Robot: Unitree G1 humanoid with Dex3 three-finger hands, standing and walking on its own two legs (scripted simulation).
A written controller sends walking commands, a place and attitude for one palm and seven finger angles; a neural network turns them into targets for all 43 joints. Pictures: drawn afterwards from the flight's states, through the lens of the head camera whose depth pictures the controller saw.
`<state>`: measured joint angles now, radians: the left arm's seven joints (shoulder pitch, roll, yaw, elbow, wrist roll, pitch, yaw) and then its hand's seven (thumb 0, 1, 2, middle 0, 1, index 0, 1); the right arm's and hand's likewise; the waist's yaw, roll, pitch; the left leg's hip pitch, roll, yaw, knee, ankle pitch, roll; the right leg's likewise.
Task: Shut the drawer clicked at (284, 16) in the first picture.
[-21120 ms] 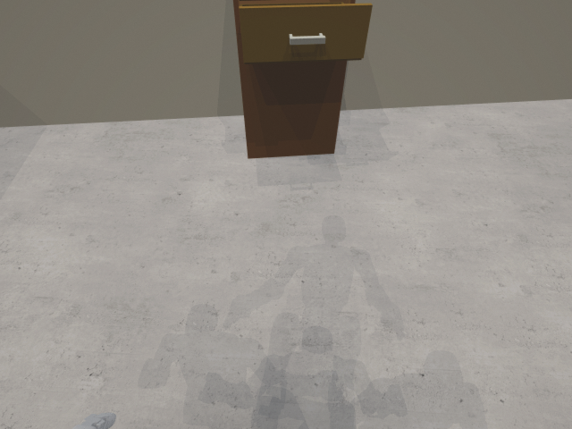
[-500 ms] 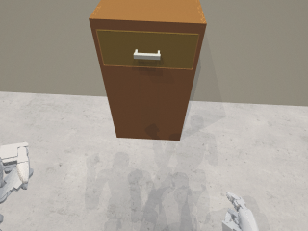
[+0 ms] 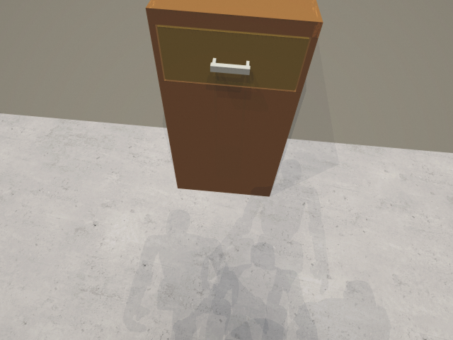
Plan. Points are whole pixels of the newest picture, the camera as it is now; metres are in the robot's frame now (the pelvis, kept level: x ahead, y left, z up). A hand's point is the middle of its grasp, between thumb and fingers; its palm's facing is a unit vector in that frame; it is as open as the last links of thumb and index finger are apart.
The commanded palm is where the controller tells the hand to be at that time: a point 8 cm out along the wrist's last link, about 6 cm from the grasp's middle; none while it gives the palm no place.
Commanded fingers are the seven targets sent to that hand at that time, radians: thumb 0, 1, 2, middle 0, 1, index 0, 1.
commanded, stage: let the arm hang, fingers relaxed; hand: left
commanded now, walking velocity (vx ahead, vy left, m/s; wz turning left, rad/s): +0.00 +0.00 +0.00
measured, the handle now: (230, 65) +0.87 +0.05 +0.00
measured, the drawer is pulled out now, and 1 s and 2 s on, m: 0.00 0.00 0.00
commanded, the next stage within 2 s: look to check the result in 0.62 s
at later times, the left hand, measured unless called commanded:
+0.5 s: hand out of the picture +0.08 +0.19 -0.16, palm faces -0.02 -0.97 -0.23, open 7.3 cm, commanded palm none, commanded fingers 0.00 0.90 0.90 -0.20 -0.30 -0.20 -0.30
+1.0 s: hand out of the picture +0.05 +0.19 -0.17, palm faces -0.01 -0.96 -0.27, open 7.4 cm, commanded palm none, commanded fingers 0.00 0.90 0.90 -0.20 -0.30 -0.20 -0.30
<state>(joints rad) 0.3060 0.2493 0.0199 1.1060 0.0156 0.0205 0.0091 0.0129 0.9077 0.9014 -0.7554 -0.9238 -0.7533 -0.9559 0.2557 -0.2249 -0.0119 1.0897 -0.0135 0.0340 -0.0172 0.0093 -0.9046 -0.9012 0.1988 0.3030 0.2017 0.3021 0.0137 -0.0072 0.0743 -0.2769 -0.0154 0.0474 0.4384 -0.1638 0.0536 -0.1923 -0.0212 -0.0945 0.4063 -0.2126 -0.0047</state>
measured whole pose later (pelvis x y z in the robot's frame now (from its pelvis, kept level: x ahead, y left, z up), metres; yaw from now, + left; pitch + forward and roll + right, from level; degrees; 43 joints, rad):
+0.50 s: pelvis +0.02 -0.01 +0.00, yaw -1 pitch -1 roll +0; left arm 0.15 0.20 0.01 1.13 0.01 -0.02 0.02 0.00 0.91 0.90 -0.20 -0.31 -0.21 -0.31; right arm 0.17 -0.21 -0.01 1.14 -0.01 0.00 -0.02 0.00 -0.90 -0.90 0.20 0.30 0.20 0.30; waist -0.01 0.02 0.03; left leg -0.20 -0.02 0.07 0.38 -0.16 0.04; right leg -0.13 -0.02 -0.07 0.38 -0.22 0.00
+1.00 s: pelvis +0.03 -0.02 +0.01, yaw -1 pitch -1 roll +0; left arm 0.19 0.23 0.02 1.17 0.01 -0.01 0.02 0.01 0.91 0.90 -0.20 -0.30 -0.20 -0.30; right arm 0.19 -0.23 -0.01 1.17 -0.01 0.00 -0.03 0.01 -0.90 -0.90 0.20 0.30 0.20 0.30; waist 0.00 0.02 0.06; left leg -0.17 0.01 0.06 0.36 -0.17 0.02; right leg -0.10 0.00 -0.08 0.34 -0.22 -0.02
